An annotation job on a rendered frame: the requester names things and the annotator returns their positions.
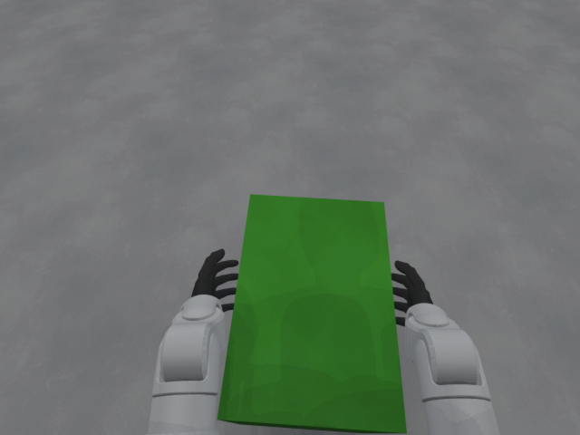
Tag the carton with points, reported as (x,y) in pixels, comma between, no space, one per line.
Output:
(313,340)

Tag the right robot hand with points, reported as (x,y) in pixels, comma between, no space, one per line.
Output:
(415,293)

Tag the left robot hand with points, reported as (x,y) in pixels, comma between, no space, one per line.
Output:
(207,282)

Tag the left robot forearm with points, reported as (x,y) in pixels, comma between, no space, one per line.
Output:
(187,370)

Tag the right robot forearm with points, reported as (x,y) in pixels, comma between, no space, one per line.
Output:
(452,381)

